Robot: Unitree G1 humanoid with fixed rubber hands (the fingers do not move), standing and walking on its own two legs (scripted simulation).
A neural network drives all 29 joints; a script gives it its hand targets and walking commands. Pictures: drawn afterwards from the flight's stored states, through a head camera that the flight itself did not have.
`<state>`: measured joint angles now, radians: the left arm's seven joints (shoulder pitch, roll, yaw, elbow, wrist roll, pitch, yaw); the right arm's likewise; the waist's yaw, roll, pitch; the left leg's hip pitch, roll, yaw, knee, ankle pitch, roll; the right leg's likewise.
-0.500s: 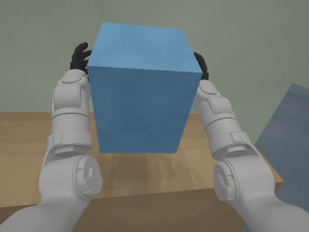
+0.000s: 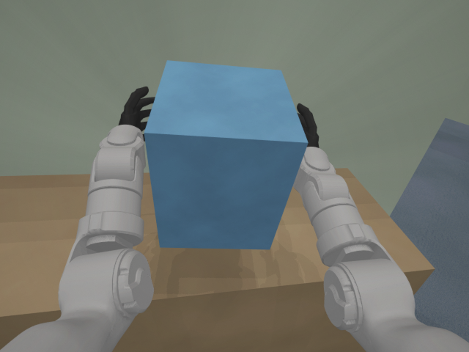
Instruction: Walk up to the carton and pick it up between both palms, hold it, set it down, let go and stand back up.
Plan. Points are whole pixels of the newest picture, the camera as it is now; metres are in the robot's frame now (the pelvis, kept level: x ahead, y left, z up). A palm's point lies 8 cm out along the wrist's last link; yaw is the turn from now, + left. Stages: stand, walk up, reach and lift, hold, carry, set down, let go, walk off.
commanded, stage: set down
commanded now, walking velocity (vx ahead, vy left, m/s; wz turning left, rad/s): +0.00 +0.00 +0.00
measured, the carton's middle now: (220, 158) +0.39 +0.01 +0.20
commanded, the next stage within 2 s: none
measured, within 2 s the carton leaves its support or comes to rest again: neither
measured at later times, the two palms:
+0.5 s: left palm (145, 147) +0.43 +0.14 +0.20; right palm (300, 165) +0.40 -0.15 +0.19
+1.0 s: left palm (144, 163) +0.43 +0.15 +0.16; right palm (296, 176) +0.39 -0.14 +0.17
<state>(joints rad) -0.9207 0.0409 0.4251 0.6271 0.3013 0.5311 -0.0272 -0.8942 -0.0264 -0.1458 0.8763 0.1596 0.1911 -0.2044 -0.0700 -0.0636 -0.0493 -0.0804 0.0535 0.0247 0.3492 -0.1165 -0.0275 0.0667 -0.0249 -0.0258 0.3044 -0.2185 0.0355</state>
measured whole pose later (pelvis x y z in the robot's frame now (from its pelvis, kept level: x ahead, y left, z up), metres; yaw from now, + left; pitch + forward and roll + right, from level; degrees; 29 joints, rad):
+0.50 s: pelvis +0.01 +0.00 +0.00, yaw +0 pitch -6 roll -1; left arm -0.92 0.04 0.40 0.71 0.30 0.42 -0.03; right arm -0.84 0.02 -0.25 0.88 0.08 0.08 -0.19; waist -0.07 -0.08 0.01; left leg -0.11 0.05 0.02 0.35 -0.13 -0.03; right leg 0.04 -0.03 -0.03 0.30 -0.23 0.03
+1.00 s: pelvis +0.01 +0.00 +0.00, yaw +0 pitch -6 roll -1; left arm -0.89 0.05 0.40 0.82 0.30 0.34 -0.04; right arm -0.79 0.05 -0.28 0.88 0.01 0.06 -0.19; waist -0.07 -0.12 0.01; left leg -0.11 0.05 0.03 0.35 -0.13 -0.03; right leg 0.04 -0.03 -0.03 0.30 -0.23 0.04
